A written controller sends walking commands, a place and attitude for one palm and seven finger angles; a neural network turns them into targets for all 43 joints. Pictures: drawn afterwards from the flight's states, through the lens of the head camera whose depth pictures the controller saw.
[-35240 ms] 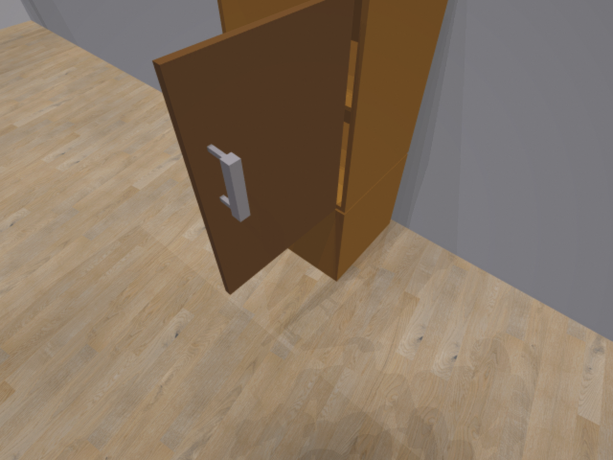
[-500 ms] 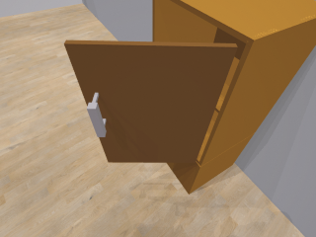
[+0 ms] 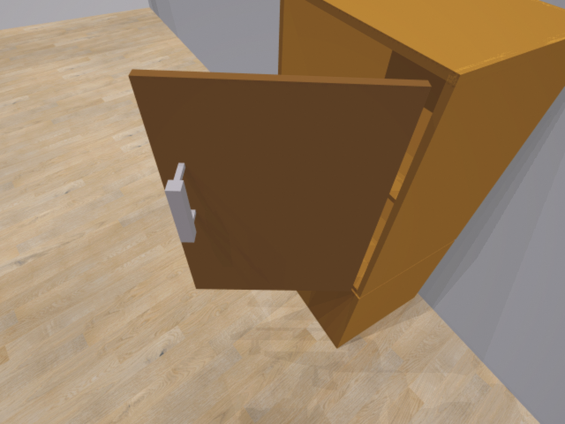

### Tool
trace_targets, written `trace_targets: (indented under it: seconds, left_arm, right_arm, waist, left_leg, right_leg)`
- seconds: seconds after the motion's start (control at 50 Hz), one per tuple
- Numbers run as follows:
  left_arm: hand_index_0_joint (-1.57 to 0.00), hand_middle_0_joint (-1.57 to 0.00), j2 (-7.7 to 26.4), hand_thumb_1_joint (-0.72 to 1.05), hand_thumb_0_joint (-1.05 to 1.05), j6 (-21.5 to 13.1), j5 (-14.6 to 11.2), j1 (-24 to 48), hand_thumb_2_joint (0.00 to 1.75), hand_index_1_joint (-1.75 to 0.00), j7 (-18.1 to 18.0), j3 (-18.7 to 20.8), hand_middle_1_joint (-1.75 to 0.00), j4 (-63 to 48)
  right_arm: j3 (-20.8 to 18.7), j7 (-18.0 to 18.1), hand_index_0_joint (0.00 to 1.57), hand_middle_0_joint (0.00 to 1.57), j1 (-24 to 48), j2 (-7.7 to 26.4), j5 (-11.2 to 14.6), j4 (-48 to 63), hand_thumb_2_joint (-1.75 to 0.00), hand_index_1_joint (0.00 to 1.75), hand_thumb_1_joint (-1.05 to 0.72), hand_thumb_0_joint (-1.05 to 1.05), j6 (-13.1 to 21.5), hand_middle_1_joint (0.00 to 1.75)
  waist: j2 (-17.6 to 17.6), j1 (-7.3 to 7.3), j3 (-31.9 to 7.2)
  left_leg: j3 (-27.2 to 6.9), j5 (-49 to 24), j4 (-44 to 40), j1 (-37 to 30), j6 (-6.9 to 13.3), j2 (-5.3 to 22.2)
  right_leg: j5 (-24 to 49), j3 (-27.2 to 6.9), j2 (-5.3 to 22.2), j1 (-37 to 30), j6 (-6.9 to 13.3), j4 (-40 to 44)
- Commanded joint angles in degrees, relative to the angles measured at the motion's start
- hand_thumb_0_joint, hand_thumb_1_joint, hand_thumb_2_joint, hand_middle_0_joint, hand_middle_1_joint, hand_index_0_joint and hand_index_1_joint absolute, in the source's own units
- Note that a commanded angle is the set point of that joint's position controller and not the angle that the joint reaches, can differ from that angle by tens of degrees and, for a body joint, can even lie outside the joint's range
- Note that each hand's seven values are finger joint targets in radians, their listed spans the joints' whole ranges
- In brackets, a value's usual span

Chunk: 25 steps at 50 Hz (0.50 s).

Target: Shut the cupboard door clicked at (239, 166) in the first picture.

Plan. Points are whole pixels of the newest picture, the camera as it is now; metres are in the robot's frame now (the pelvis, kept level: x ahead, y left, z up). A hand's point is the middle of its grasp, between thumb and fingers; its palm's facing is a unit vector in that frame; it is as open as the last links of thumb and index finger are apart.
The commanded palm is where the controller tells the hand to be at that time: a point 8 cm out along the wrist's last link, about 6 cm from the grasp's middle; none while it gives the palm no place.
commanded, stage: raise the hand and make a fist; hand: left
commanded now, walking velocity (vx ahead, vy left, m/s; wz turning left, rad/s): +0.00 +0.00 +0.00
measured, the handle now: (184, 203) +0.45 +0.21 +0.02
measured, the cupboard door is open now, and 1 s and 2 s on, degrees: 59 59 59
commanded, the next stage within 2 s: none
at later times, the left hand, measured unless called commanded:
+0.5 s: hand out of the picture +0.13 +0.18 -0.07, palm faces +0.06 -1.00 +0.03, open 6.3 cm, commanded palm +0.11 +0.24 -0.05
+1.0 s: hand (140, 387) +0.17 +0.20 -0.02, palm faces +0.09 -1.00 -0.03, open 3.9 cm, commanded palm +0.13 +0.25 -0.01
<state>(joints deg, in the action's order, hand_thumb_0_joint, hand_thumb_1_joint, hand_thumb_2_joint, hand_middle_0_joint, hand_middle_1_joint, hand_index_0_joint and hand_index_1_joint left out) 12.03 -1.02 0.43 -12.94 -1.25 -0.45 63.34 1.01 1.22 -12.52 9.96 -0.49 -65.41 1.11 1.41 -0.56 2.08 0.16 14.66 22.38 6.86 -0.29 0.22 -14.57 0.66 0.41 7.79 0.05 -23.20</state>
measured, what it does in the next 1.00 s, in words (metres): lowers itself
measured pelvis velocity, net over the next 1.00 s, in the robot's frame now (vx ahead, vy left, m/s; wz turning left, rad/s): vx -0.05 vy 0.01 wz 0.00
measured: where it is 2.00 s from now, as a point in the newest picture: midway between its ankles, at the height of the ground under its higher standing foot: outside the picture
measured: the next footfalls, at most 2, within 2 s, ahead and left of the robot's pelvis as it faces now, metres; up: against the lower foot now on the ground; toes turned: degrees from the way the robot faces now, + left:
none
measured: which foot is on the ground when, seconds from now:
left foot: down 0.00-1.00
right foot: down 0.00-1.00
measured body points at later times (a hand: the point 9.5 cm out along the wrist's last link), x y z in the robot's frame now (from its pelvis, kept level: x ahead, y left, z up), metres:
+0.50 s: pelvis -0.07 -0.01 -0.10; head -0.02 +0.00 +0.35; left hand +0.12 +0.23 -0.07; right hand +0.16 -0.25 -0.14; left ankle -0.03 +0.12 -0.74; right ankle -0.02 -0.11 -0.74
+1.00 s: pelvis -0.05 +0.01 -0.08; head +0.01 +0.02 +0.36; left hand +0.16 +0.25 -0.02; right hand +0.11 -0.22 -0.17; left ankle -0.03 +0.12 -0.74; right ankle -0.02 -0.11 -0.74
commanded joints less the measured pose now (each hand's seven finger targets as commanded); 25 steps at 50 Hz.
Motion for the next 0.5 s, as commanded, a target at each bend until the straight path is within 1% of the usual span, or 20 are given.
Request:
trace_targets:
  seconds: [0.0, 0.06, 0.08, 0.1, 0.12, 0.14, 0.16, 0.18, 0.2, 0.22, 0.24, 0.26, 0.3, 0.32, 0.34, 0.36, 0.42, 0.44, 0.46, 0.48]
  left_arm:
    - [-0.2, -0.2, 6.99, 0.9, 0.0, -0.72, 0.17, -2.51, 0.9, -0.3, -0.5, 1.35, -0.3, -1.84]
    - [-0.2, -0.2, 6.61, 0.9, 0.0, -0.7, 0.25, -2.7, 0.9, -0.3, -0.55, 1.29, -0.3, -1.71]
    - [-0.2, -0.2, 4.84, 0.9, 0.0, -1.74, 0.77, -7.94, 0.9, -0.3, -3.09, 0.92, -0.3, 0.47]
    - [-0.2, -0.2, 42.56, 0.9, 0.0, -18.09, -5.65, 42.25, 0.9, -0.3, -3.54, 29.22, -0.3, -91.5]
    - [-0.22, -0.22, 10.05, 0.9, 0.0, -12.94, -6.61, 0.17, 0.9, -0.32, -4.01, 4.32, -0.32, -71.65]
    - [-0.24, -0.24, -3.34, 0.9, 0.0, -5.41, -11.09, -12.79, 0.9, -0.34, -3.76, 0.74, -0.34, -70.45]
    - [-0.25, -0.25, -1.43, 0.9, 0.0, -6.08, -9.23, -5.12, 0.9, -0.36, -4.41, 1.9, -0.36, -65.4]
    - [-0.27, -0.27, -2.59, 0.9, 0.0, -8.51, -9.26, -1.91, 0.9, -0.38, -3.64, 2.36, -0.38, -63.8]
    - [-0.29, -0.29, -0.23, 0.9, 0.0, -11.96, -9.21, -4.18, 0.9, -0.4, -2.61, 5.83, -0.4, -58.35]
    - [-0.31, -0.31, -1.85, 0.9, 0.0, -16.31, -10.01, -11.01, 0.9, -0.42, -0.47, 7.11, -0.42, -53.91]
    - [-0.33, -0.33, -1.91, 0.9, 0.0, -20.84, -11.01, -17.78, 0.9, -0.44, 2.52, 9.19, -0.44, -50.34]
    - [-0.35, -0.35, -3.35, 0.9, 0.0, -25.85, -12.75, -21.23, 0.9, -0.46, 5.98, 9.7, -0.46, -48.99]
    - [-0.38, -0.38, -3.18, 0.9, 0.0, -36.13, -15.71, -21.5, 0.9, -0.5, 14.08, 10.5, -0.5, -50.19]
    - [-0.4, -0.4, -0.33, 0.9, 0.0, -39.91, -16.79, -19.89, 0.9, -0.52, 17.72, 12.23, -0.52, -51.71]
    - [-0.42, -0.42, 4.18, 0.9, 0.0, -40.02, -17.18, -20.92, 0.9, -0.54, 19.23, 17.12, -0.54, -50.44]
    - [-0.44, -0.44, 5.13, 0.9, 0.0, -38.2, -17.79, -20.07, 0.9, -0.56, 20.3, 16.78, -0.56, -54.69]
    - [-0.49, -0.49, 6.44, 0.9, 0.0, -31.0, -19.46, -11.41, 0.9, -0.62, 18.69, 15.5, -0.62, -67.14]
    - [-0.51, -0.51, 6.97, 0.9, 0.0, -30.3, -19.38, -7.34, 0.9, -0.64, 17.14, 15.04, -0.64, -72.39]
    - [-0.53, -0.53, 8.07, 0.9, 0.0, -30.4, -18.57, -5.6, 0.9, -0.66, 15.42, 15.45, -0.66, -78.06]
    - [-0.55, -0.55, 7.2, 0.9, 0.0, -30.98, -17.83, -3.73, 0.9, -0.68, 13.93, 13.42, -0.68, -82.94]
  right_arm:
    - [-1.54, 0.71, 0.2, 0.2, -2.26, 7.28, -0.2, 1.67, -0.9, 0.3, -0.9, 0.0, 1.04, 0.3]
    - [-1.55, 0.73, 0.2, 0.2, -2.71, 6.99, -0.1, 1.55, -0.9, 0.3, -0.9, 0.0, 1.0, 0.3]
    - [-1.68, 0.18, 0.2, 0.2, 0.64, 7.38, 0.45, 5.37, -0.9, 0.3, -0.9, 0.0, 1.38, 0.3]
    - [-4.03, 5.95, 0.2, 0.2, -6.26, 18.31, 0.78, 20.59, -0.9, 0.3, -0.9, 0.0, 12.15, 0.3]
    - [-1.7, 6.55, 0.2, 0.2, -1.24, 11.26, 3.46, 22.06, -0.9, 0.3, -0.9, 0.0, 15.75, 0.3]
    - [-1.87, 5.07, 0.2, 0.2, 1.81, 8.72, 2.21, 23.7, -0.9, 0.3, -0.9, 0.0, 17.85, 0.3]
    - [-2.74, 3.41, 0.2, 0.2, -0.67, 9.52, 2.46, 22.4, -0.9, 0.3, -0.9, 0.0, 19.17, 0.3]
    - [-4.12, 2.38, 0.2, 0.2, -0.03, 10.6, 1.72, 24.61, -0.9, 0.3, -0.9, 0.0, 19.39, 0.3]
    - [-4.9, 2.02, 0.2, 0.2, 0.4, 11.32, 1.01, 26.1, -0.9, 0.3, -0.9, 0.0, 19.53, 0.3]
    - [-5.19, 1.49, 0.2, 0.2, 1.54, 10.83, 0.28, 27.94, -0.9, 0.3, -0.9, 0.0, 19.77, 0.3]
    - [-5.83, 0.82, 0.2, 0.2, 2.37, 10.28, 0.45, 30.16, -0.9, 0.3, -0.9, 0.0, 19.96, 0.3]
    - [-5.89, 0.09, 0.2, 0.2, 3.13, 9.69, 0.09, 31.64, -0.9, 0.3, -0.9, 0.0, 20.05, 0.3]
    - [-6.37, -1.27, 0.2, 0.2, 4.48, 9.74, -0.14, 34.41, -0.9, 0.3, -0.9, 0.0, 19.91, 0.3]
    - [-6.54, -1.58, 0.2, 0.2, 5.15, 10.26, -0.06, 36.4, -0.9, 0.3, -0.9, 0.0, 19.8, 0.3]
    - [-7.02, -1.63, 0.2, 0.2, 5.06, 10.48, 0.46, 38.13, -0.9, 0.3, -0.9, 0.0, 18.95, 0.3]
    - [-6.72, -1.52, 0.2, 0.2, 6.56, 10.98, 0.87, 41.48, -0.9, 0.3, -0.9, 0.0, 18.18, 0.3]
    - [-5.88, 0.03, 0.2, 0.2, 7.5, 10.86, 2.31, 47.3, -0.9, 0.3, -0.9, 0.0, 16.77, 0.3]
    - [-5.65, 0.71, 0.2, 0.2, 6.72, 10.88, 2.23, 47.74, -0.9, 0.3, -0.9, 0.0, 16.55, 0.3]
    - [-5.7, 1.26, 0.2, 0.2, 5.56, 10.59, 2.14, 48.0, -0.9, 0.3, -0.9, 0.0, 16.5, 0.3]
    - [-5.24, 1.71, 0.2, 0.2, 4.84, 10.14, 2.02, 48.1, -0.9, 0.3, -0.9, 0.0, 16.62, 0.3]
  waist:
    - [-1.26, -0.26, -0.94]
    - [-0.91, -0.19, -0.16]
    - [-4.62, -0.92, 1.52]
    - [-7.39, 7.53, -23.58]
    - [-24.47, 2.3, -31.19]
    - [-19.76, 0.38, -24.73]
    - [-8.56, 3.91, -10.62]
    - [-3.87, 4.5, -0.09]
    - [3.21, 4.35, 2.29]
    - [9.11, 2.35, 0.84]
    - [10.29, -0.54, -2.73]
    - [12.47, -2.14, -6.2]
    - [10.59, -3.32, -9.13]
    - [7.64, -3.38, -11.28]
    - [3.11, -4.94, -13.09]
    - [0.0, -5.51, -15.73]
    - [-1.78, -3.84, -17.29]
    - [-0.92, -2.48, -17.93]
    - [-2.02, -2.04, -20.29]
    - [-3.23, -0.85, -21.01]
  left_leg:
    - [-3.73, -12.83, -3.18, 1.39, 1.3, 5.2]
    - [-3.74, -12.37, -3.37, 1.91, 1.37, 5.18]
    - [-0.55, -17.68, 8.43, 4.95, -0.02, 5.47]
    - [-1.46, -30.62, 9.05, -14.9, 1.83, 2.92]
    - [-0.58, -38.77, 7.32, -17.93, 1.43, 1.88]
    - [-1.42, -45.77, 5.64, -11.22, -0.73, 3.44]
    - [-2.88, -33.41, 7.41, -0.29, -0.57, 3.13]
    - [-3.8, -18.99, 9.01, 9.19, -0.58, 1.53]
    - [-3.86, -9.12, 11.98, 16.32, -0.15, 0.56]
    - [-3.61, -4.96, 15.32, 21.09, 0.06, -0.28]
    - [-2.19, -4.44, 18.56, 24.08, -0.34, -1.1]
    - [-1.4, -2.76, 22.28, 27.91, -0.86, -1.65]
    - [-0.18, 1.84, 28.98, 35.53, -1.54, -2.41]
    - [0.28, 3.92, 32.05, 38.79, -1.38, -2.75]
    - [0.76, 4.21, 33.45, 40.65, -0.94, -2.93]
    - [1.66, 6.54, 33.6, 41.58, -0.43, -3.26]
    - [1.62, 14.27, 34.68, 43.82, 0.83, -3.08]
    - [0.31, 15.76, 35.17, 44.14, 1.21, -2.46]
    - [0.1, 16.03, 35.97, 42.92, 1.52, -2.09]
    - [-0.12, 15.13, 36.87, 42.18, 1.83, -1.92]
  right_leg:
    - [12.61, -4.11, 6.11, -0.05, 1.78, 2.89]
    - [11.99, -4.01, 6.02, 0.21, 1.72, 3.0]
    - [31.75, -6.31, 8.92, 2.08, 0.69, 1.04]
    - [33.82, -0.54, 2.66, -1.21, 0.66, -11.04]
    - [16.87, 3.65, -1.29, 5.64, 0.62, -15.85]
    - [4.85, 5.55, -0.92, 7.2, 0.66, -13.69]
    - [3.72, 5.02, -0.32, 13.05, 0.18, -12.19]
    - [4.0, 5.96, -0.17, 16.87, 0.46, -10.09]
    - [2.57, 6.41, 0.38, 21.2, 0.54, -10.79]
    - [0.43, 6.51, 0.22, 24.15, 0.51, -13.6]
    - [0.56, 5.59, 0.41, 24.14, 0.94, -16.78]
    - [-0.68, 5.19, 0.31, 26.46, 1.1, -21.06]
    - [-4.74, 2.82, 0.51, 31.21, 1.58, -27.4]
    - [-6.78, 0.57, 1.1, 32.17, 1.77, -29.45]
    - [-7.56, -1.63, 1.47, 31.26, 2.32, -30.51]
    - [-11.69, -1.88, 1.49, 31.3, 2.27, -30.88]
    - [-26.39, -5.8, 1.75, 33.34, 1.34, -26.9]
    - [-28.17, -5.74, 1.09, 35.09, 1.26, -27.43]
    - [-28.65, -6.2, 1.13, 35.16, 1.13, -27.18]
    - [-27.45, -6.47, 1.11, 35.24, 1.15, -27.02]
